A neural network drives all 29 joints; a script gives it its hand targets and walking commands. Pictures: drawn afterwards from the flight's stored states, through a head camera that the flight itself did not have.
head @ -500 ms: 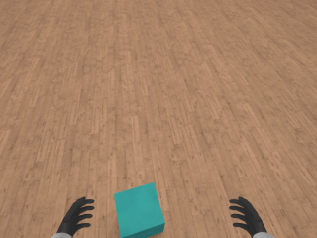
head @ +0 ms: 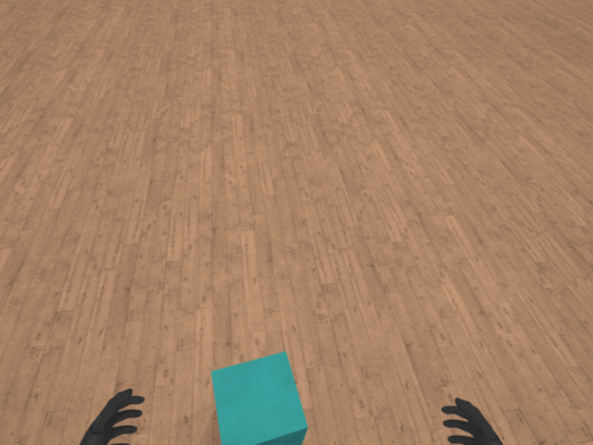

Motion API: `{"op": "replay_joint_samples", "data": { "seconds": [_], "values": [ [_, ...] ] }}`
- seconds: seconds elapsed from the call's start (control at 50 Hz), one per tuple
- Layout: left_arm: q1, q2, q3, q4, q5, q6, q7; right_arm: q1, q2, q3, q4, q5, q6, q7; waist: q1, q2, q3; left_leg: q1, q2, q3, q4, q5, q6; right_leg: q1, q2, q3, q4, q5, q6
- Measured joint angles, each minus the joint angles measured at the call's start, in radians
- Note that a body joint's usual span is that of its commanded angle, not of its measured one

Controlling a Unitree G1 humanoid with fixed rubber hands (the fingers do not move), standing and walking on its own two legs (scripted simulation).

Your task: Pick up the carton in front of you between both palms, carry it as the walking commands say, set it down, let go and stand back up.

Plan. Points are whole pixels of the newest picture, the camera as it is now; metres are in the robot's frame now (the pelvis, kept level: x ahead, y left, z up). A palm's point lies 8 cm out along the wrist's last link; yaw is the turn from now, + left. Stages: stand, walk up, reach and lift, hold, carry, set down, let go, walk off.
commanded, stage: stand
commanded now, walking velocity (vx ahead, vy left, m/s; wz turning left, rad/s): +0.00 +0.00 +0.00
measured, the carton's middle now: (258, 411) +0.34 +0.08 -0.64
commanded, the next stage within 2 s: none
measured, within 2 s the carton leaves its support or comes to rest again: neither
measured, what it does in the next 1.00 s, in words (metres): stands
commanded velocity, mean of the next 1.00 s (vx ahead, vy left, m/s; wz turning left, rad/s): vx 0.00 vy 0.00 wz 0.00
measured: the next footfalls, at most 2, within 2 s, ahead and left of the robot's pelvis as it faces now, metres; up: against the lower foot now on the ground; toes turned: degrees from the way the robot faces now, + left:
none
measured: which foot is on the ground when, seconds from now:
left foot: down 0.00-1.00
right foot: down 0.00-1.00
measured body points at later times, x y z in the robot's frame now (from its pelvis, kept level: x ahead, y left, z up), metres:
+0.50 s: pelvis +0.02 +0.02 +0.00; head +0.02 +0.04 +0.45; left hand +0.15 +0.30 -0.12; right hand +0.13 -0.28 -0.09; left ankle +0.03 +0.12 -0.73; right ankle -0.06 -0.13 -0.73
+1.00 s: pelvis +0.00 +0.02 +0.01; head +0.00 +0.04 +0.46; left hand +0.10 +0.32 -0.12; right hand +0.10 -0.30 -0.09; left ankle +0.03 +0.12 -0.73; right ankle -0.06 -0.13 -0.73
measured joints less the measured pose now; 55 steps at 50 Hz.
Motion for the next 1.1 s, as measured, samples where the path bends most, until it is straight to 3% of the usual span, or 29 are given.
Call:
{"op": "replay_joint_samples", "data": {
  "seconds": [0.28,1.1],
  "values": [
    [0.012,0.061,-0.005,0.198,-0.005,-0.076,0.01,-0.023,-0.08,-0.029,0.154,0.016,-0.03,-0.01,-0.022,-0.012,0.006,0.011,-0.002,0.028,0.009,-0.027,0.021,0.021,-0.01,0.025,-0.032,0.002,0.02],
    [-0.03,0.088,-0.038,0.402,-0.014,-0.088,0.011,-0.068,-0.113,0.007,0.354,0.036,-0.039,-0.006,-0.018,0.015,0.023,0.087,-0.005,0.021,-0.094,0.043,0.022,0.1,-0.022,0.009,-0.138,0.07,0.023]
  ]
}}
